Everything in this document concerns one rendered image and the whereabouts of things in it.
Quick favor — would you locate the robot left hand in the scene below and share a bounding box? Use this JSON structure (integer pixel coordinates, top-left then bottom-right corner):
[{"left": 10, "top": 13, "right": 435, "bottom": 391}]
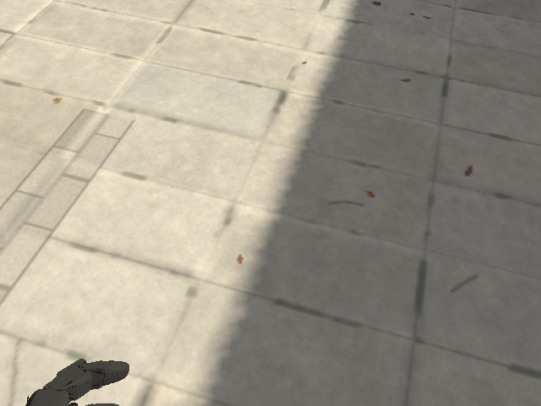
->
[{"left": 25, "top": 359, "right": 129, "bottom": 406}]

